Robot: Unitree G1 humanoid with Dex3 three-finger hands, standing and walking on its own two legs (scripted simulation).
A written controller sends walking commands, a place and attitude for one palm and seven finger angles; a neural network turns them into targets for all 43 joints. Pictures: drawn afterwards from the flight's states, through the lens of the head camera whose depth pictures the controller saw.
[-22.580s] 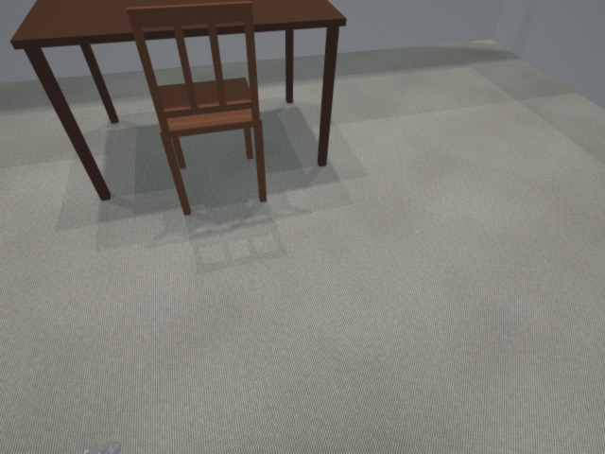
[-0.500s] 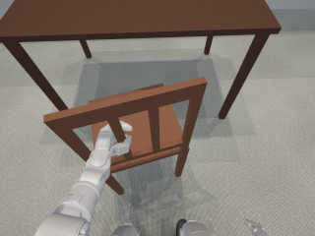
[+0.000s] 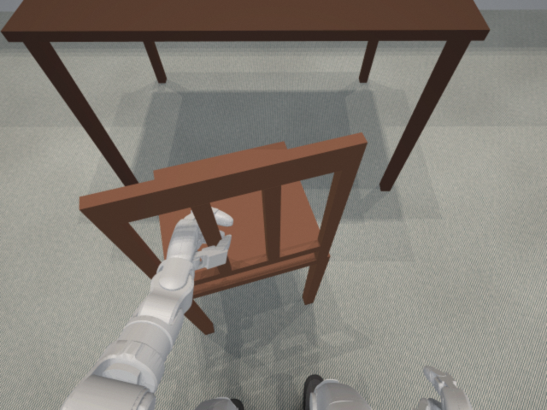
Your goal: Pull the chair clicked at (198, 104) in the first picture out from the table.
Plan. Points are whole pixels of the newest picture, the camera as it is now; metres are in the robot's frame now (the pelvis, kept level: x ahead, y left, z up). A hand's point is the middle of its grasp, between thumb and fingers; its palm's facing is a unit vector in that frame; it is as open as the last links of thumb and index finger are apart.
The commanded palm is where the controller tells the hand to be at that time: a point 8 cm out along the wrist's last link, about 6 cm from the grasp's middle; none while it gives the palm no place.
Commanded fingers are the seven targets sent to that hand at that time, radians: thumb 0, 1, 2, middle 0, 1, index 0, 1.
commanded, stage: step backward, pulling the chair out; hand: left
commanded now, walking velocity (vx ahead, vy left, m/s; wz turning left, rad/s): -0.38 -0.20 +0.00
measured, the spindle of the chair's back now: (214, 241) +0.39 +0.11 -0.09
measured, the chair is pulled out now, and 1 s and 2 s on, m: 0.35 0.54 0.59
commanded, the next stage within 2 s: stop walking, hand still on the chair in 0.94 s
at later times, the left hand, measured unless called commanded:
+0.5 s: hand (212, 312) +0.26 +0.09 -0.05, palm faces -0.09 -0.98 -0.18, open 5.6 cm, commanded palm +0.25 +0.15 -0.05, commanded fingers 0.00 0.90 0.90 -0.50 -1.45 -0.50 -1.45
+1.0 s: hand (210, 377) +0.17 +0.09 -0.05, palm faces -0.06 -0.98 -0.20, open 5.6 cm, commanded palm +0.16 +0.14 -0.05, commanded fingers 0.00 0.90 0.90 -0.50 -1.45 -0.50 -1.45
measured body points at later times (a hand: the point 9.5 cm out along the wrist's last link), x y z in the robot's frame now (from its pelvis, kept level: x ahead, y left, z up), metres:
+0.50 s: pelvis -0.09 +0.00 +0.00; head -0.02 -0.01 +0.44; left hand +0.26 +0.15 -0.04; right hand +0.01 -0.27 -0.12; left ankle -0.12 +0.13 -0.73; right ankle +0.01 -0.12 -0.73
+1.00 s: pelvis -0.18 -0.02 +0.00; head -0.11 -0.03 +0.44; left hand +0.17 +0.14 -0.04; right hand -0.07 -0.28 -0.13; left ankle -0.14 +0.14 -0.73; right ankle -0.08 -0.12 -0.73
